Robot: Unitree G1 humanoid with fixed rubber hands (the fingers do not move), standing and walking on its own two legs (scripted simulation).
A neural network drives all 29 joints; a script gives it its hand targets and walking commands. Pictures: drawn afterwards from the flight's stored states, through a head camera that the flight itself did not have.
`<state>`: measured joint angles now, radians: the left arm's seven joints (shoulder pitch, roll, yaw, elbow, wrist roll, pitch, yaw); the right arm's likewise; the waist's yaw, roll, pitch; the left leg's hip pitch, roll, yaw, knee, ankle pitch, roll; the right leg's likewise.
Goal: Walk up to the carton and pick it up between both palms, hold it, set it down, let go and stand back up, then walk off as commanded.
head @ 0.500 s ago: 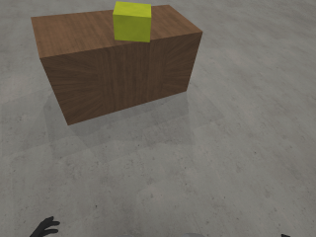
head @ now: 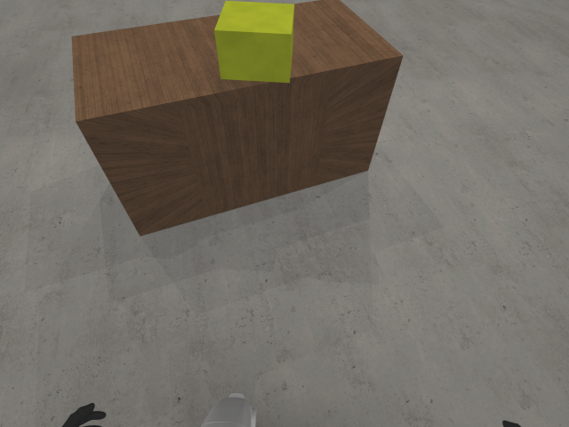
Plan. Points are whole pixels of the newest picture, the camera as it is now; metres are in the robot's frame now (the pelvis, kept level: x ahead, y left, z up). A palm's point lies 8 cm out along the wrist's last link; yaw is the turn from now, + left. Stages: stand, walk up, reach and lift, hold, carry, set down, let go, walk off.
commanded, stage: walk up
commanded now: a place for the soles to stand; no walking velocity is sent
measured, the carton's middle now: (257, 41) +1.21 +0.09 -0.09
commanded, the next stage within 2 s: none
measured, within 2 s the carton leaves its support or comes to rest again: neither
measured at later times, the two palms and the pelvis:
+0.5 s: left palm (86, 361) +0.23 +0.32 -0.10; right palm (505, 357) +0.22 -0.32 -0.08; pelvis +0.15 +0.00 +0.00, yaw +4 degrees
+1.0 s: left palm (98, 328) +0.29 +0.33 -0.13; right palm (459, 269) +0.38 -0.31 -0.09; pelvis +0.27 +0.01 -0.02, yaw +11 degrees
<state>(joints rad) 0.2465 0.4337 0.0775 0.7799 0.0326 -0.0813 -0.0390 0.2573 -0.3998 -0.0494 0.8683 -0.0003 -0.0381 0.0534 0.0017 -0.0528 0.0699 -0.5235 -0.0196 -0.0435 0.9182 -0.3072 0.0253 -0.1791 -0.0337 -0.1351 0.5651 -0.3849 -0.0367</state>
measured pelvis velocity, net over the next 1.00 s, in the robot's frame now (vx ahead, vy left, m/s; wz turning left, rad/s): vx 0.27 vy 0.01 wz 0.19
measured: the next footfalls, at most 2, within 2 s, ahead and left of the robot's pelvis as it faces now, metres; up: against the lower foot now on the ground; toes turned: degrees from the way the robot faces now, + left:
left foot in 0.10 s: +0.18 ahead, +0.12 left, +0.00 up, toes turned +1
right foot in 0.54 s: +0.28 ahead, -0.12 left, +0.00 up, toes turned +1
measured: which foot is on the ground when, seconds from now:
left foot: up 0.00-0.08, down 0.10-0.56, up 0.58-0.96, down 0.98-1.00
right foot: down 0.00-0.12, up 0.14-0.52, down 0.54-1.00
